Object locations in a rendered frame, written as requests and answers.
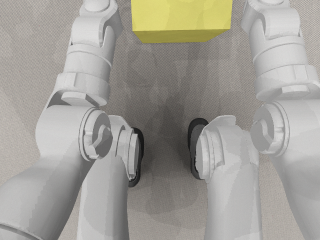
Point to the right robot forearm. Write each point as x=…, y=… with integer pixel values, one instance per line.
x=278, y=52

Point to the robot left shin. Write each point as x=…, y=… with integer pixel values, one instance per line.
x=118, y=120

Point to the left robot foot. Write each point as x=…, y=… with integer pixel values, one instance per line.
x=134, y=181

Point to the left robot forearm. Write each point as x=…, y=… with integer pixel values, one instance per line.
x=89, y=59

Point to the right robot upper arm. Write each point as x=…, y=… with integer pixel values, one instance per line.
x=288, y=131

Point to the left robot upper arm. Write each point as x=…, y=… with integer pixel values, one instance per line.
x=36, y=203

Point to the carton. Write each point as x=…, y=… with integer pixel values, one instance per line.
x=180, y=21

